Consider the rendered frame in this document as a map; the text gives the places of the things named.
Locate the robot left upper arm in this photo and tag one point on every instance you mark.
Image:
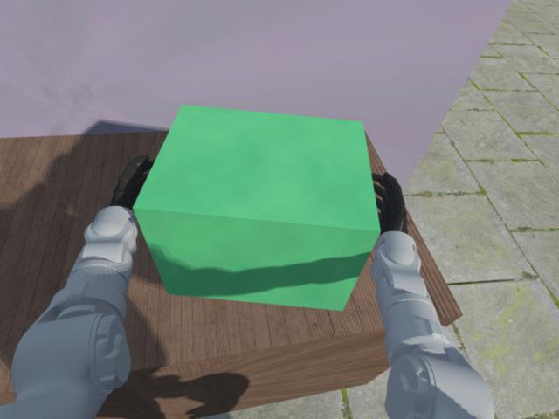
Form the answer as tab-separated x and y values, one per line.
66	368

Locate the carton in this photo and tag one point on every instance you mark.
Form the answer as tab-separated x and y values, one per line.
260	207

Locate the robot right upper arm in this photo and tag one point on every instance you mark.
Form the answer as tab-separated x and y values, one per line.
424	387

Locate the robot left hand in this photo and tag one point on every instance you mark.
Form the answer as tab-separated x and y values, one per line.
131	182

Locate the robot right hand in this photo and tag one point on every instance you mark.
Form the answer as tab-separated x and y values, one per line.
393	213

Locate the robot left forearm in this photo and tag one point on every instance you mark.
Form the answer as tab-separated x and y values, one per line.
100	277

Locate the pedestal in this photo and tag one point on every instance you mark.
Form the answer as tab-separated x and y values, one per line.
191	357

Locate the robot right forearm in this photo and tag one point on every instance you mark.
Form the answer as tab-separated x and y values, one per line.
409	317

